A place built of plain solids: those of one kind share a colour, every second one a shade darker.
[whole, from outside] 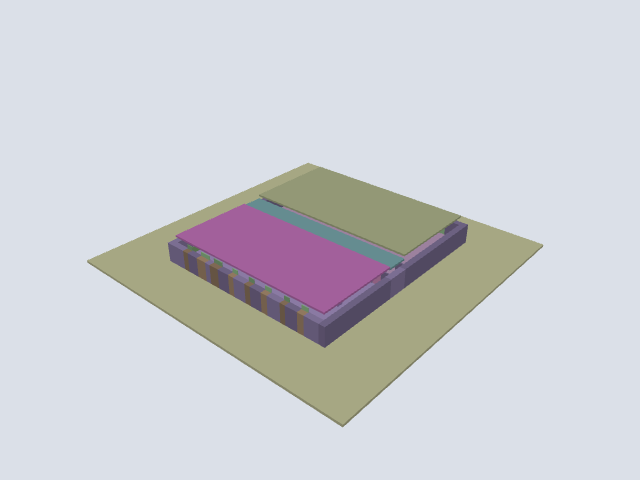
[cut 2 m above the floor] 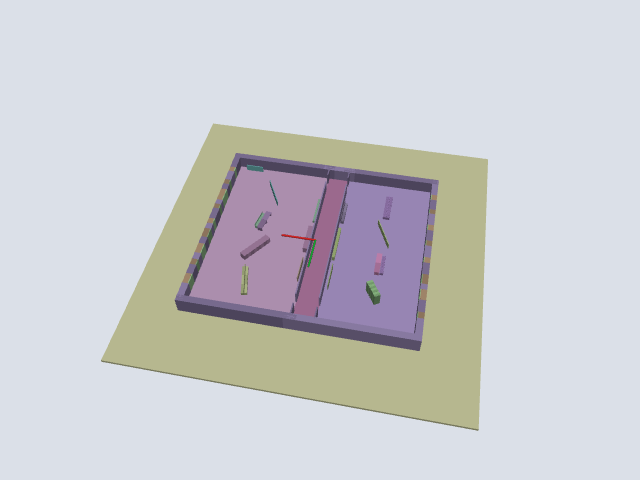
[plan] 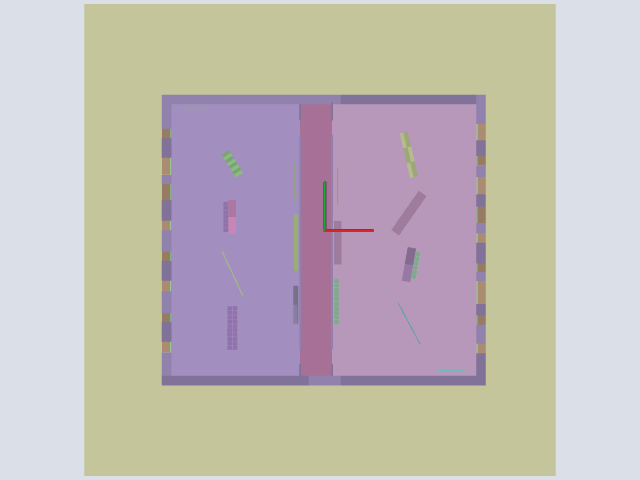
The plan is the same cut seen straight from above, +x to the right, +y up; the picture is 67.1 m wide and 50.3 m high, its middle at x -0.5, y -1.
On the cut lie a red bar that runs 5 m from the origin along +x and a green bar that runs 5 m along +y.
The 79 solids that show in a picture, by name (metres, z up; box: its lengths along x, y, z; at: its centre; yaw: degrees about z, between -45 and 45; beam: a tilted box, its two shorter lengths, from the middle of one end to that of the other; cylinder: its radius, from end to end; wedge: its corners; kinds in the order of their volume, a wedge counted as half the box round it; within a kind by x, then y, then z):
{
 "ground_under_all_1": {"box": [49.4, 49.46, 0.4], "at": [-0.51, -1.01, -0.75]},
 "wall_1": {"box": [1.0, 3.46, 3.2], "at": [-16.57, -14.51, 1.0]},
 "wall_2": {"box": [1.0, 2.09, 3.2], "at": [-16.57, -10.63, 1.0]},
 "wall_3": {"box": [1.0, 2.32, 3.2], "at": [-16.57, -7.53, 1.0]},
 "wall_4": {"box": [1.0, 2.07, 3.2], "at": [-16.57, -4.23, 1.0]},
 "wall_5": {"box": [1.0, 2.22, 3.2], "at": [-16.57, -1.08, 1.0]},
 "wall_6": {"box": [1.0, 2.13, 3.2], "at": [-16.57, 2.09, 1.0]},
 "wall_7": {"box": [1.0, 0.97, 3.2], "at": [-16.57, 5.34, 1.0]},
 "wall_8": {"box": [1.0, 2.03, 3.2], "at": [-16.57, 8.64, 1.0]},
 "wall_9": {"box": [1.0, 3.56, 3.2], "at": [-16.57, 12.44, 1.0]},
 "wall_10": {"box": [15.39, 1.0, 3.2], "at": [-9.38, -15.74, 1.0]},
 "wall_11": {"box": [15.39, 1.0, 3.2], "at": [-9.38, 13.72, 1.0]},
 "wall_12": {"box": [0.2, 22.5, 3.2], "at": [-2.59, -1.24, 1.0]},
 "wall_13": {"box": [5.15, 1.0, 3.2], "at": [-0.91, -15.74, 1.0]},
 "wall_14": {"box": [5.15, 1.0, 3.2], "at": [-0.91, 13.72, 1.0]},
 "wall_15": {"box": [0.2, 22.5, 3.2], "at": [0.76, -1.24, 1.0]},
 "wall_16": {"box": [17.01, 1.0, 3.2], "at": [8.37, -15.74, 1.0]},
 "wall_17": {"box": [17.01, 1.0, 3.2], "at": [8.37, 13.72, 1.0]},
 "wall_18": {"box": [1.0, 3.37, 3.2], "at": [16.37, -14.55, 1.0]},
 "wall_19": {"box": [1.0, 1.99, 3.2], "at": [16.37, -10.87, 1.0]},
 "wall_20": {"box": [1.0, 1.18, 3.2], "at": [16.37, -8.29, 1.0]},
 "wall_21": {"box": [1.0, 0.93, 3.2], "at": [16.37, -4.83, 1.0]},
 "wall_22": {"box": [1.0, 2.18, 3.2], "at": [16.37, -2.38, 1.0]},
 "wall_23": {"box": [1.0, 1.08, 3.2], "at": [16.37, 0.26, 1.0]},
 "wall_24": {"box": [1.0, 1.31, 3.2], "at": [16.37, 3.15, 1.0]},
 "wall_25": {"box": [1.0, 1.19, 3.2], "at": [16.37, 6.2, 1.0]},
 "wall_26": {"box": [1.0, 1.66, 3.2], "at": [16.37, 8.62, 1.0]},
 "wall_27": {"box": [1.0, 3.06, 3.2], "at": [16.37, 12.69, 1.0]},
 "floor_study_1": {"box": [15.21, 28.65, 0.6], "at": [8.37, -1.01, -0.3]},
 "floor_store_1": {"box": [13.59, 28.65, 0.6], "at": [-9.38, -1.01, -0.3]},
 "ceil_study_1": {"box": [15.21, 28.65, 0.3], "at": [8.37, -1.01, 4.05]},
 "ceil_store_1": {"box": [13.59, 28.65, 0.3], "at": [-9.38, -1.01, 3.65]},
 "wall_mass_1": {"box": [0.85, 1.1, 3.2], "at": [-16.64, -12.22, 1.0]},
 "wall_mass_2": {"box": [0.85, 0.9, 3.2], "at": [-16.64, -9.13, 1.0]},
 "wall_mass_3": {"box": [0.85, 1.1, 3.2], "at": [-16.64, -5.82, 1.0]},
 "wall_mass_4": {"box": [0.85, 1.0, 3.2], "at": [-16.64, -2.69, 1.0]},
 "wall_mass_5": {"box": [0.85, 1.0, 3.2], "at": [-16.64, 0.53, 1.0]},
 "wall_mass_6": {"box": [0.85, 1.7, 3.2], "at": [-16.64, 4.0, 1.0]},
 "wall_mass_7": {"box": [0.85, 1.8, 3.2], "at": [-16.64, 6.72, 1.0]},
 "wall_mass_8": {"box": [0.85, 1.0, 3.2], "at": [-16.64, 10.15, 1.0]},
 "wall_mass_9": {"box": [0.85, 1.0, 3.2], "at": [16.45, -12.37, 1.0]},
 "wall_mass_10": {"box": [0.85, 1.0, 3.2], "at": [16.45, -9.38, 1.0]},
 "wall_mass_11": {"box": [0.85, 2.4, 3.2], "at": [16.45, -6.5, 1.0]},
 "wall_mass_12": {"box": [0.85, 0.9, 3.2], "at": [16.45, -3.92, 1.0]},
 "wall_mass_13": {"box": [0.85, 1.0, 3.2], "at": [16.45, -0.79, 1.0]},
 "wall_mass_14": {"box": [0.85, 1.7, 3.2], "at": [16.45, 1.65, 1.0]},
 "wall_mass_15": {"box": [0.85, 1.8, 3.2], "at": [16.45, 4.71, 1.0]},
 "wall_mass_16": {"box": [0.85, 1.0, 3.2], "at": [16.45, 7.29, 1.0]},
 "wall_mass_17": {"box": [0.85, 1.7, 3.2], "at": [16.45, 10.3, 1.0]},
 "floor_corr_1": {"box": [3.35, 28.65, 0.6], "at": [-0.91, -1.01, -0.3]},
 "ceil_corr_1": {"box": [3.35, 28.65, 0.3], "at": [-0.91, -1.01, 3.4]},
 "door_leaf_1": {"box": [0.12, 1.7, 3.87], "at": [-16.16, 4.0, 1.33]},
 "door_leaf_2": {"box": [0.12, 1.8, 3.87], "at": [-16.16, 6.72, 1.33]},
 "door_leaf_3": {"box": [0.12, 2.4, 3.87], "at": [15.96, -6.5, 1.33]},
 "door_leaf_4": {"box": [0.12, 1.7, 3.87], "at": [15.96, 1.65, 1.33]},
 "door_leaf_5": {"box": [0.12, 1.8, 3.87], "at": [15.96, 4.71, 1.33]},
 "door_leaf_6": {"box": [0.12, 1.7, 3.87], "at": [15.96, 10.3, 1.33]},
 "seat_settle_1": {"box": [0.38, 1.6, 0.47], "at": [8.22, 9.43, 0.23], "yaw": 13.0},
 "seat_settle_2": {"box": [0.38, 1.6, 0.47], "at": [8.58, 7.87, 0.23], "yaw": 13.0},
 "seat_settle_3": {"box": [0.38, 1.6, 0.47], "at": [8.69, 9.54, 0.23], "yaw": 13.0},
 "seat_settle_4": {"box": [0.1, 4.8, 1.05], "at": [8.82, 7.93, 0.52], "yaw": 13.0},
 "seat_settle_5": {"box": [0.38, 1.6, 0.47], "at": [8.94, 6.31, 0.23], "yaw": 13.0},
 "seat_settle_6": {"box": [0.38, 1.6, 0.47], "at": [9.05, 7.98, 0.23], "yaw": 13.0},
 "seat_settle_7": {"box": [0.38, 1.6, 0.47], "at": [9.41, 6.42, 0.23], "yaw": 13.0},
 "rail_board_sto_1": {"box": [0.12, 5.1, 1.6], "at": [-9.69, -4.47, 0.2], "yaw": 25.0},
 "rail_board_sto_2": {"box": [0.12, 4.05, 1.6], "at": [-3.2, 5.04, 0.2]},
 "rail_bars_1": {"box": [0.12, 4.95, 1.65], "at": [8.82, -9.71, 0.23], "yaw": 28.0},
 "rail_bars_2": {"box": [2.8, 0.12, 1.65], "at": [13.27, -14.68, 0.23]},
 "seat_settle_sto_1": {"box": [0.42, 2.0, 0.48], "at": [-3.09, -8.78, 0.24]},
 "seat_settle_sto_2": {"box": [0.42, 2.0, 0.48], "at": [-3.09, -6.79, 0.24]},
 "rail_board_1": {"box": [0.12, 3.8, 1.65], "at": [1.34, 4.62, 0.23]},
 "locker_sto_1": {"box": [0.45, 0.35, 2.1], "at": [-10.15, 8.14, 1.05], "yaw": 32.0},
 "counter_issue_1": {"box": [0.8, 4.55, 0.035], "at": [1.36, -1.28, 0.93]},
 "counter_issue_2": {"box": [1.0, 5.03, 0.035], "at": [8.82, 1.82, 0.93], "yaw": -35.0},
 "table_1": {"box": [0.9, 1.8, 0.035], "at": [8.67, -4.46, 0.74], "yaw": -10.0},
 "table_2": {"box": [0.9, 1.8, 0.035], "at": [8.98, -2.69, 0.74], "yaw": -10.0},
 "table_sto_1": {"box": [0.8, 1.8, 0.035], "at": [-9.69, 0.52, 0.74]},
 "table_sto_2": {"box": [0.8, 1.8, 0.035], "at": [-9.69, 2.31, 0.74]},
 "sideboard_sto_1": {"box": [0.45, 5.91, 0.035], "at": [-3.01, -1.28, 0.72]}
}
